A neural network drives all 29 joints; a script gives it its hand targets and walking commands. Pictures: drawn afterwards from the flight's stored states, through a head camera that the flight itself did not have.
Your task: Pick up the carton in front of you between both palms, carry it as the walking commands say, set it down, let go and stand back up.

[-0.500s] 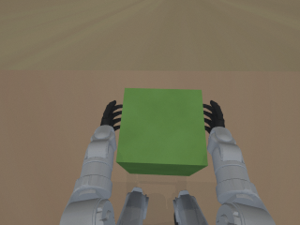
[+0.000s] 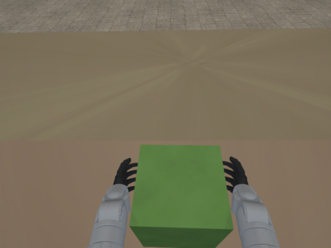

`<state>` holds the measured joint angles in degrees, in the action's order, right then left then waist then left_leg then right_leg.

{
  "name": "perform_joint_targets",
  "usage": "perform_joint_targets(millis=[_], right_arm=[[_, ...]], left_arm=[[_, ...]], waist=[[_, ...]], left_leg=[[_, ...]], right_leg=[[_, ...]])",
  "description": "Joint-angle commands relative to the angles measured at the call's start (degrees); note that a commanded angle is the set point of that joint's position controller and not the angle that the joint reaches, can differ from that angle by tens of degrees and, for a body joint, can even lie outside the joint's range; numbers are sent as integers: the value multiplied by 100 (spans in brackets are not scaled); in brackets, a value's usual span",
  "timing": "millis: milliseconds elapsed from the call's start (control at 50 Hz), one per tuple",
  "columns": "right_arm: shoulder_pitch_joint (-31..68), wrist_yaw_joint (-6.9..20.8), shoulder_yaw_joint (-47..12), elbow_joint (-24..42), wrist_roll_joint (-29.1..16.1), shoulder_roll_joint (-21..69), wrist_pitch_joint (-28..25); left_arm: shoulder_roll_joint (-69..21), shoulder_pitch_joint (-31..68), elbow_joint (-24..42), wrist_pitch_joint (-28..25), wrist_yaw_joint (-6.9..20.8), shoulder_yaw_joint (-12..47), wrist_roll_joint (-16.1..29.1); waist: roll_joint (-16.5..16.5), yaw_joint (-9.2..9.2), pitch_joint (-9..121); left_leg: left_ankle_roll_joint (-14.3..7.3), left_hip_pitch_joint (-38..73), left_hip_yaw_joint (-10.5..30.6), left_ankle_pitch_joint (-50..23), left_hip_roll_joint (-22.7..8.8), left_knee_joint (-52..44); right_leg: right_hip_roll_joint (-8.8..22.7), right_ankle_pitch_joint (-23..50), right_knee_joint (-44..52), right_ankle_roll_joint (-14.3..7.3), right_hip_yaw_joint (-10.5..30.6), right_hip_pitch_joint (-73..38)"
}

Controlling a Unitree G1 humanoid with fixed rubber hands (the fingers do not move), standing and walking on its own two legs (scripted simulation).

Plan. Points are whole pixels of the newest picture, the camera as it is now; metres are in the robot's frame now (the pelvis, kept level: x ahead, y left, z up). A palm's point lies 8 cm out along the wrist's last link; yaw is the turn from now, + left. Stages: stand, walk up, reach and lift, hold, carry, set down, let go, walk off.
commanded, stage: reach and lift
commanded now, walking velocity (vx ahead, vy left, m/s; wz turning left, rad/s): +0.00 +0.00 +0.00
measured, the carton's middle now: (179, 199) +0.30 +0.00 -0.08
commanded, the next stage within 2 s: hold in 1.20 s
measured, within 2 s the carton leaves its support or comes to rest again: neither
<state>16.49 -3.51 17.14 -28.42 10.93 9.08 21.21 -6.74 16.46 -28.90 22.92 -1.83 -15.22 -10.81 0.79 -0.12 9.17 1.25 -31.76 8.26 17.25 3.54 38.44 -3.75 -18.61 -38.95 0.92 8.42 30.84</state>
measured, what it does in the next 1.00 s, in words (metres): stands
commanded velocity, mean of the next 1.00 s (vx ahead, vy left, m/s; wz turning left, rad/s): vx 0.00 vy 0.00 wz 0.00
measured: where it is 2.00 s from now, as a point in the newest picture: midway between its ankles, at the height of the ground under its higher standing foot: outside the picture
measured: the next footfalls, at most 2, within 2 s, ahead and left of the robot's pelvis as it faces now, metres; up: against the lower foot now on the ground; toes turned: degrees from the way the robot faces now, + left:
none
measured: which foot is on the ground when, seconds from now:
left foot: down 0.00-1.00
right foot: down 0.00-1.00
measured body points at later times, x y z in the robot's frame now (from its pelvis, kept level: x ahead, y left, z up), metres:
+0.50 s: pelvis -0.01 +0.00 +0.02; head -0.04 +0.00 +0.47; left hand +0.29 +0.15 +0.03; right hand +0.30 -0.15 +0.04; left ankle +0.02 +0.13 -0.72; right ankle +0.00 -0.13 -0.72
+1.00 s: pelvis +0.00 +0.00 +0.03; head -0.03 +0.00 +0.48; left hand +0.30 +0.15 +0.05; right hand +0.31 -0.15 +0.05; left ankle +0.02 +0.13 -0.72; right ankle +0.00 -0.13 -0.72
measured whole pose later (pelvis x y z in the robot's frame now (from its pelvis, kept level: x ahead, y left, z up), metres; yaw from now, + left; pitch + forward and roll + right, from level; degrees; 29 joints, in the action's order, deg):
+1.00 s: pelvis +0.00 +0.00 +0.03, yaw +0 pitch -4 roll +0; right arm 15.5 0.2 14.5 -18.1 16.0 8.8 37.1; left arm -8.6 14.4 -17.0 39.0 -0.1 -12.8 -15.6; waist 0.4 -0.2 0.7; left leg 0.7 -6.3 7.7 11.2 2.3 21.7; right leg -2.2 -12.5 -22.2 0.6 8.5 5.6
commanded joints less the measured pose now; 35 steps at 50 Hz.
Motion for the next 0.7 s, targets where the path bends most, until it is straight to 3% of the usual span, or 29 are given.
perform_joint_targets(millis=[0, 100, 280, 420, 680], right_arm=[[2395, 1529, -3582, -62, -844, 5723, 349], [2090, 1614, -3655, 342, -902, 5675, 842], [2609, 1791, -2944, 70, -609, 5507, 1254], [3189, 1830, -3088, 228, -674, 5679, 1203], [2918, 1832, -3118, 442, -671, 5473, 1327]], left_arm=[[-5739, 2710, 390, 133, 1405, 3517, 946], [-5660, 2477, 869, 628, 1443, 3632, 998], [-5499, 2910, 611, 1048, 1578, 2877, 664], [-5723, 3544, 757, 1012, 1636, 3084, 783], [-5645, 3187, 943, 1160, 1564, 3113, 750]], waist=[[-83, -33, 1846], [-39, 22, 1176], [-44, -42, -43], [-43, 10, 517], [-99, -10, 565]], left_leg=[[-24, 1985, -337, -2157, 231, -752], [-14, 2456, -329, -2059, 194, -1324], [-110, 2386, -475, -575, 156, -1686], [-86, 2576, -484, -659, 154, -1578], [-24, 2883, -469, -1221, 169, -1762]], right_leg=[[-211, 2151, 866, 26, -324, -1471], [-177, 2179, 1420, 44, -312, -2086], [-107, 688, 1816, -43, -408, -1948], [-117, 751, 1710, -44, -428, -2131], [-178, 1244, 1831, -26, -465, -2378]])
